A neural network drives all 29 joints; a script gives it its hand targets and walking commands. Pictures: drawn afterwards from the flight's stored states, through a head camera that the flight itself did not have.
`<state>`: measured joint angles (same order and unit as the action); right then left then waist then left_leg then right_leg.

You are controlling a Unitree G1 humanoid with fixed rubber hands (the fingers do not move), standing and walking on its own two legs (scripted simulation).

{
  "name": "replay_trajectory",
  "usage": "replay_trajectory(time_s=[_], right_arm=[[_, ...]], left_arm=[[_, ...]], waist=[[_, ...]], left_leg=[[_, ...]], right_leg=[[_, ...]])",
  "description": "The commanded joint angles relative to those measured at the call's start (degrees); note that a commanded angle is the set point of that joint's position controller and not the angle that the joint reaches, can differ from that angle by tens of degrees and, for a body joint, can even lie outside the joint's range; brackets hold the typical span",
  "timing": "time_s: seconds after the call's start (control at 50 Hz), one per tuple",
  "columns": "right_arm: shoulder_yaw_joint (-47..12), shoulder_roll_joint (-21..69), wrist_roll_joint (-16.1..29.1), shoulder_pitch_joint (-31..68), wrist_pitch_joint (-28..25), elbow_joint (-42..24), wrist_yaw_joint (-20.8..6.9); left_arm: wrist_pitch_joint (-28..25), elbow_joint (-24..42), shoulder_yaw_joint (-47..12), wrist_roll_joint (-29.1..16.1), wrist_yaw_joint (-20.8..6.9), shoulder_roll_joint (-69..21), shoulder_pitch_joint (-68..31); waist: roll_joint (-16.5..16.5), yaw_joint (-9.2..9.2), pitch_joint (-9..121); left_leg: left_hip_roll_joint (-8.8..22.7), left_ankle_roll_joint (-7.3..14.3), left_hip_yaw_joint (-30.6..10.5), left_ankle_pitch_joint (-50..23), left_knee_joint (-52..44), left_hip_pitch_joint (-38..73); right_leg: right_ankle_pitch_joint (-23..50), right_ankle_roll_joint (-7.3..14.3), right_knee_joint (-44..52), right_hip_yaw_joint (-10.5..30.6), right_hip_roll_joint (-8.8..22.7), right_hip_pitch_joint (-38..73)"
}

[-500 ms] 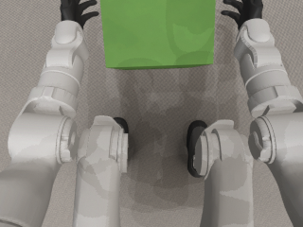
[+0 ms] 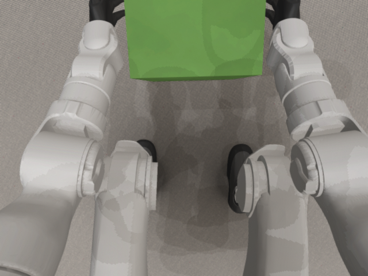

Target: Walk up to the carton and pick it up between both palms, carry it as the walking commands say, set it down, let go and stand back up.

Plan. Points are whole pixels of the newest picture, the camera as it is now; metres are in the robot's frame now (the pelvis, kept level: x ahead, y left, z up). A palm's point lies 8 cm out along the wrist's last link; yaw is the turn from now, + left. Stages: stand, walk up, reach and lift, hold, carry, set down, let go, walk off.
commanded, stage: reach and lift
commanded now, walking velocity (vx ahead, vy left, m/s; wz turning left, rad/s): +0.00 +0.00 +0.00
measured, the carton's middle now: (192, 40) +0.50 +0.01 -0.26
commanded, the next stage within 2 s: none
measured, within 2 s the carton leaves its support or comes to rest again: leaves its support in 0.52 s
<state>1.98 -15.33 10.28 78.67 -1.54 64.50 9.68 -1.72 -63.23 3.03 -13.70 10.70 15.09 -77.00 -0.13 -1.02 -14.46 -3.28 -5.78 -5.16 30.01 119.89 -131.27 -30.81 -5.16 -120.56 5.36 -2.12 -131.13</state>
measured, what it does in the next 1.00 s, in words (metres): stands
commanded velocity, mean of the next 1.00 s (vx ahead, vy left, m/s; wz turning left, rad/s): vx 0.00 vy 0.00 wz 0.00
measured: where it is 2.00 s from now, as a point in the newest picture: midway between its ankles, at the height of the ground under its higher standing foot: (190, 187)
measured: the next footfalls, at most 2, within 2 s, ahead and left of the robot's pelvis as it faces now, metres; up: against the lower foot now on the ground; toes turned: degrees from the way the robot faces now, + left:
none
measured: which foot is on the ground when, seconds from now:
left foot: down 0.00-1.00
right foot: down 0.00-1.00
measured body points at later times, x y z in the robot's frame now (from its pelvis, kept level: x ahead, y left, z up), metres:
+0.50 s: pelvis +0.00 +0.00 -0.02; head +0.36 +0.00 +0.26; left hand +0.54 +0.16 -0.18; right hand +0.54 -0.15 -0.19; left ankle +0.12 +0.14 -0.35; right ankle +0.12 -0.14 -0.35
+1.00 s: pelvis +0.00 +0.00 +0.00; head +0.34 +0.00 +0.30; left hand +0.54 +0.16 -0.13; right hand +0.55 -0.14 -0.13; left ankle +0.12 +0.14 -0.35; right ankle +0.12 -0.14 -0.35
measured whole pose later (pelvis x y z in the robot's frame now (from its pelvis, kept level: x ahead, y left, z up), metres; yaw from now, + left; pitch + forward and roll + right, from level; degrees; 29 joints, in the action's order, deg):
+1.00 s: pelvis +0.00 +0.00 +0.00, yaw -1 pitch +44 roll +0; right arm 17.8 -8.5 -2.8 72.3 13.2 49.5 6.6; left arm 13.4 -46.9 20.8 2.2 7.1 7.3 -70.5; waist -0.4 -1.2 -3.7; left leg -5.4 -6.8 -6.5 30.6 119.1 -132.6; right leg -31.2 -6.4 -119.3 6.1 -5.4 -132.3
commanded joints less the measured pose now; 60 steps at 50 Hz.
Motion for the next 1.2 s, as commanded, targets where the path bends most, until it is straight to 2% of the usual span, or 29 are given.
replay_trajectory(time_s=[0.0,0.1,0.18,0.3,0.38,0.44,0.6,0.8,0.96,1.18], right_arm=[[-2.71,4.48,0.34,16.58,-1.31,-6.1,-1.92],[-4.62,18.25,-0.44,22.95,-0.51,-6.55,-5.05],[-6.53,38.77,-3.6,31.07,1.71,-7.51,-10.55],[-4.59,49.91,-6.83,29.85,5.65,-9.87,-15.23],[-4.99,53.3,-6.71,30.15,7.04,-12.68,-16.83],[-5.51,54.99,-6.82,29.57,7.8,-13.7,-17.36],[-7.03,57.84,-7.05,28.33,8.67,-16.81,-17.17],[-10.07,62.07,-6.67,30.05,11.53,-20.8,-16.8],[-8.55,64.71,-8.01,29.85,14.12,-20.87,-17.84],[-5.48,66.52,-10.58,26.84,16.34,-19.29,-19.41]], left_arm=[[-1.22,7.1,-4.39,-0.15,-2.73,-7.24,-17.04],[-0.36,8.17,-7.56,0.2,-6.07,-20.85,-23.51],[1.94,9.11,-8.57,3.37,-11.85,-41.23,-32.2],[5.29,10.47,-5.49,6.86,-16.75,-50.73,-34.29],[6.85,11.73,-4.45,8.64,-17.86,-53.47,-33.17],[7.64,12.83,-4.27,9.27,-18.45,-55.01,-32.28],[9.0,16.56,-6.07,8.9,-18.99,-58.78,-30.24],[12.03,21.01,-9.58,9.17,-19.05,-62.34,-31.65],[14.82,21.88,-9.47,10.62,-19.57,-65.7,-31.6],[16.95,20.82,-6.73,13.69,-20.18,-67.65,-28.44]], waist=[[-0.14,0.79,67.01],[0.09,0.98,67.01],[0.15,0.93,65.48],[-1.85,1.01,64.79],[-1.91,-0.94,65.31],[-1.81,-1.37,65.79],[-1.45,-0.9,72.0],[-1.48,-1.11,80.73],[-0.35,-0.53,81.57],[0.03,-0.02,79.96]], left_leg=[[-1.55,1.32,9.64,-14.87,-9.11,33.64],[-2.19,1.31,10.23,-14.14,-8.96,33.33],[-3.42,1.62,10.68,-13.4,-8.13,31.87],[-4.47,2.56,11.11,-13.04,-5.88,30.41],[-4.54,2.99,11.86,-13.75,-5.12,29.88],[-4.53,3.07,12.2,-14.23,-4.89,29.59],[-4.78,2.52,12.47,-17.69,-5.07,30.83],[-4.89,2.22,12.97,-15.97,-7.78,34.59],[-5.33,2.15,13.03,-14.0,-10.94,35.73],[-5.83,1.99,12.7,-14.97,-14.82,35.3]], right_leg=[[14.31,1.92,8.64,-9.48,-2.38,34.98],[13.66,1.86,8.28,-10.18,-3.07,34.1],[12.85,2.15,7.48,-10.84,-4.33,32.73],[13.26,2.74,6.22,-11.54,-5.65,31.28],[13.68,3.03,5.72,-11.53,-6.09,30.06],[14.17,3.17,5.63,-11.48,-6.22,29.61],[17.65,3.04,5.93,-11.81,-6.41,32.22],[16.0,2.45,8.32,-12.8,-6.57,35.9],[13.37,2.61,11.2,-13.13,-6.89,35.01],[13.62,2.87,15.4,-12.69,-7.39,33.99]])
